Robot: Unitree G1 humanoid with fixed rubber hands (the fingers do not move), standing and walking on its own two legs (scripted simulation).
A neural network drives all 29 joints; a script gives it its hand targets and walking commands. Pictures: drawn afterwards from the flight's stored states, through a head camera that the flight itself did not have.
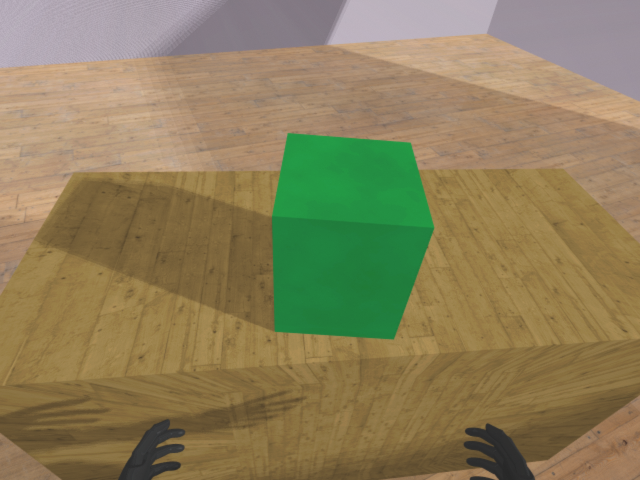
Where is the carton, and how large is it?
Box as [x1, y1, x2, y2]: [272, 133, 433, 338]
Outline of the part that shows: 288,133 272,214 275,331 393,338 433,229 433,224 410,143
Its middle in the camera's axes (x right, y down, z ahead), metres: +0.04 -0.01 +0.64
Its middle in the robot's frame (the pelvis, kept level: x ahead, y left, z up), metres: +0.50 +0.00 +0.05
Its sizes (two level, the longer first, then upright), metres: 0.210 0.200 0.250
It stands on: a pedestal, 0.70 m high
